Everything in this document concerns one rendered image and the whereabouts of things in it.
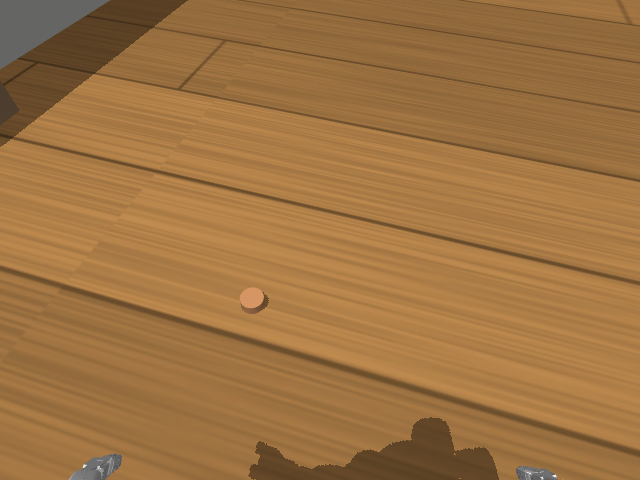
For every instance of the left robot hand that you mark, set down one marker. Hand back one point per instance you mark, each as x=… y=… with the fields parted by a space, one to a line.
x=98 y=468

